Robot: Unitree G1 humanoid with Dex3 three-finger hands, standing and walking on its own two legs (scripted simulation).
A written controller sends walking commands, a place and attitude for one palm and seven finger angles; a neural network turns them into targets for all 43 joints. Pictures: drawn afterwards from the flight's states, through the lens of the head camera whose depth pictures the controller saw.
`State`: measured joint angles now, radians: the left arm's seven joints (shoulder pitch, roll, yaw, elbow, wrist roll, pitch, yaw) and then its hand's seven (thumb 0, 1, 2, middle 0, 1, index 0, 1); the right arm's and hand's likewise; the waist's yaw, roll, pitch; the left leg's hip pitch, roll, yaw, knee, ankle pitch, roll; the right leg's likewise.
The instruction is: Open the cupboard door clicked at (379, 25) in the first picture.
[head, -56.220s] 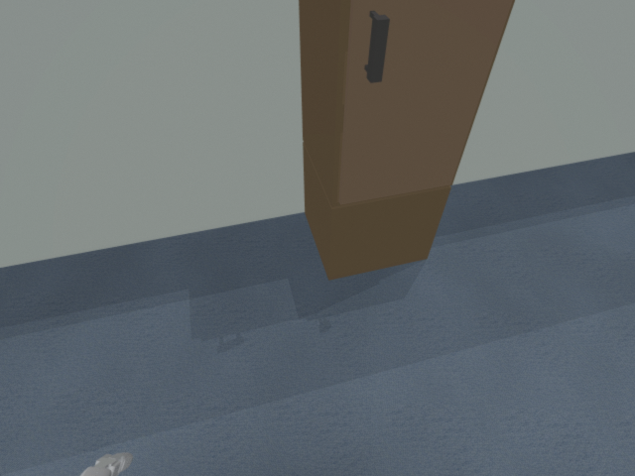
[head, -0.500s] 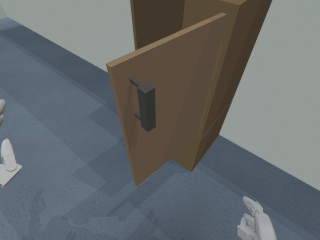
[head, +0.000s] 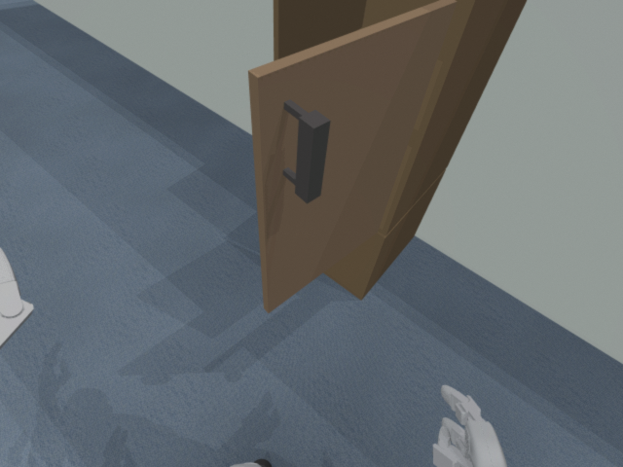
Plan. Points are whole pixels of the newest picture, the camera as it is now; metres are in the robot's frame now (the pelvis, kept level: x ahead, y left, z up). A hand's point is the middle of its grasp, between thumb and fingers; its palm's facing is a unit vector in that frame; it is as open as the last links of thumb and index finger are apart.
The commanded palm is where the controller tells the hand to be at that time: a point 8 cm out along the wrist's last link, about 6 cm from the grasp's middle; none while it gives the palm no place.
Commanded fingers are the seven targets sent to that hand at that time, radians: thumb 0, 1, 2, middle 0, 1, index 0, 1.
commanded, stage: step back with the hand held close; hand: left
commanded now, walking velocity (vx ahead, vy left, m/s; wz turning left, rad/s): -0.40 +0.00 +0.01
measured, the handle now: (300, 151) +0.48 +0.07 +0.13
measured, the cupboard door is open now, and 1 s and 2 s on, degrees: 81 81 81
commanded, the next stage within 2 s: stop stepping back and stand still in 0.02 s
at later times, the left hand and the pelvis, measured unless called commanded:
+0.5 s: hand (38, 463) +0.11 +0.22 +0.14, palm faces +0.43 -0.79 -0.44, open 7.4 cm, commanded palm +0.04 +0.26 +0.17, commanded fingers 0.00 0.90 0.90 -0.20 -0.30 -0.20 -0.30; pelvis -0.11 -0.04 -0.01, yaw +0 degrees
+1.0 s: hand out of the picture +0.07 +0.24 +0.15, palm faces +0.40 -0.81 -0.43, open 7.4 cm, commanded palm +0.00 +0.28 +0.17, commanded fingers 0.00 0.90 0.90 -0.20 -0.30 -0.20 -0.30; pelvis -0.14 -0.01 -0.01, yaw -1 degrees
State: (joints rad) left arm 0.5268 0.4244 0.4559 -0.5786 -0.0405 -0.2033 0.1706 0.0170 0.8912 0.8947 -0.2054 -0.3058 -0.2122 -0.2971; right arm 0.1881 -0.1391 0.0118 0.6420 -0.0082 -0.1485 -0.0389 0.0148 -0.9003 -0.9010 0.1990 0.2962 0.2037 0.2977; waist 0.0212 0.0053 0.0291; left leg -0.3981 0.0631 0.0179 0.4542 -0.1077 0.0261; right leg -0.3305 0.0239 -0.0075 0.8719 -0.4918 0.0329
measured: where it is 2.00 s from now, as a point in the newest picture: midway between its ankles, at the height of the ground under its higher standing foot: outside the picture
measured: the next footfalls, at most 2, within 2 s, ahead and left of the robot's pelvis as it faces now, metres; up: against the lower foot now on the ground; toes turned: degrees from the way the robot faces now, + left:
right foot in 0.14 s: -0.13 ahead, -0.13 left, +0.00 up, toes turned -3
left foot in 0.44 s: -0.10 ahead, +0.10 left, +0.00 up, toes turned +3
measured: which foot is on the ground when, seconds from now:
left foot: down 0.00-0.14, up 0.16-0.42, down 0.44-1.00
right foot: up 0.00-0.12, down 0.14-0.86, up 0.88-1.00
